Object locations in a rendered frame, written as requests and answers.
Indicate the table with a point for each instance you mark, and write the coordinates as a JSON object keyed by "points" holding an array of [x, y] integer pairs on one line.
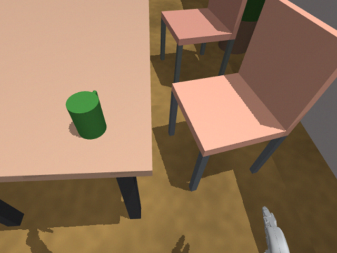
{"points": [[52, 49]]}

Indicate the right robot hand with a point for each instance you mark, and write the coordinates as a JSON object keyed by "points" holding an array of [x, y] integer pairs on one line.
{"points": [[275, 238]]}

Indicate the potted plant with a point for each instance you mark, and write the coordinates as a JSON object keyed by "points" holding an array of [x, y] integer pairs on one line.
{"points": [[247, 25]]}

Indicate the mug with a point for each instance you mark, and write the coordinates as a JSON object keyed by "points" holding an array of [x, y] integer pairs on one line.
{"points": [[86, 112]]}

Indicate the chair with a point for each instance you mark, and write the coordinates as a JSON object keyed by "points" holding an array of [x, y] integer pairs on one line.
{"points": [[290, 62], [219, 22]]}

